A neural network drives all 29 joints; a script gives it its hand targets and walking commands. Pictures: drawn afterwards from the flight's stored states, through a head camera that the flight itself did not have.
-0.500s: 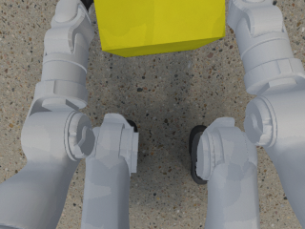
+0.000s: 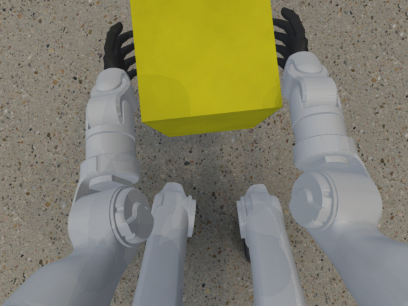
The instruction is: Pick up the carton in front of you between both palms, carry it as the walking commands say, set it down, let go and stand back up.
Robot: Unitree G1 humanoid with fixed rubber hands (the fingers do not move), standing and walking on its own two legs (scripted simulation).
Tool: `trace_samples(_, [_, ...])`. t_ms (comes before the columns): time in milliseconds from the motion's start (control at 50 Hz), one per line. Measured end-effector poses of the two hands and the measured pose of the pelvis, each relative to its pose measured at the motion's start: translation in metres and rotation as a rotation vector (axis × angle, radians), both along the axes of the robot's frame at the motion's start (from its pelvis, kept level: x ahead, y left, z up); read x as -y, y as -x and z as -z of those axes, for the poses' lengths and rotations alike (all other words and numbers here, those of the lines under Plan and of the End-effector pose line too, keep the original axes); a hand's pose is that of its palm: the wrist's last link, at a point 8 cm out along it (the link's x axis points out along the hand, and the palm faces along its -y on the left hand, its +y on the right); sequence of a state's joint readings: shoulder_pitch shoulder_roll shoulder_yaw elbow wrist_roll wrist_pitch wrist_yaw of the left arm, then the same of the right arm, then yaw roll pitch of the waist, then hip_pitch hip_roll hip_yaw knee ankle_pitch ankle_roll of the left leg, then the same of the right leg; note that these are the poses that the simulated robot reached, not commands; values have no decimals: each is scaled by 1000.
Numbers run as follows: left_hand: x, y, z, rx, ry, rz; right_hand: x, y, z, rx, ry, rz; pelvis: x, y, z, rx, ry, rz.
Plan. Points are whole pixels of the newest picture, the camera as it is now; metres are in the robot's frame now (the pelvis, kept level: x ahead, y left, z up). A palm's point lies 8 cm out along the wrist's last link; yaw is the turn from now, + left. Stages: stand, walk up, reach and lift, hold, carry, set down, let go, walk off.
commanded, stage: reach and lift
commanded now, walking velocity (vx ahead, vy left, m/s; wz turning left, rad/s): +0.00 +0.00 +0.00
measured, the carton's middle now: (205, 76) +0.53 +0.02 -0.14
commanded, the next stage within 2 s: none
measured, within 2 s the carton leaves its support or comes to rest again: neither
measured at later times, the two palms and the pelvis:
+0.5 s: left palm (73, 47) +0.47 +0.16 +0.09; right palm (354, 34) +0.49 -0.13 +0.09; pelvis +0.05 +0.00 +0.13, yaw +0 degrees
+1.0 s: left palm out of the picture +0.43 +0.16 +0.24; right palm out of the picture +0.43 -0.14 +0.24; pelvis +0.10 +0.00 +0.26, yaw +0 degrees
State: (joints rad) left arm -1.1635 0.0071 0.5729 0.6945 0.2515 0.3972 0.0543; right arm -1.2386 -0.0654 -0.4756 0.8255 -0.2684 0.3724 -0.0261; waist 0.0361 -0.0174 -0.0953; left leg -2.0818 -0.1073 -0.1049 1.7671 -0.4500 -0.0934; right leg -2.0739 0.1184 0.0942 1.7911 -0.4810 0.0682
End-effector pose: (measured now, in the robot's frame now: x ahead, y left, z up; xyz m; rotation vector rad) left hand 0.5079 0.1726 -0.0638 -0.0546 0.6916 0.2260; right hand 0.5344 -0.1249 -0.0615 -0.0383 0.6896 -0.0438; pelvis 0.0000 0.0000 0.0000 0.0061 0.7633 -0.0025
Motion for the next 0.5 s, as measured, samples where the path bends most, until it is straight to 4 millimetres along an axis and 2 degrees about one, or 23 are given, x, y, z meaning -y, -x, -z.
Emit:
trace_samples(180, [5,6,-47,4,-6,16,5,12,-43,4,-12,21,-2,-14,-36,2,3,2])
trace_samples(500, [8,37,-154,-8,-2,25,10,48,-150,-10,-25,47,0,-50,-128,136,0,5])
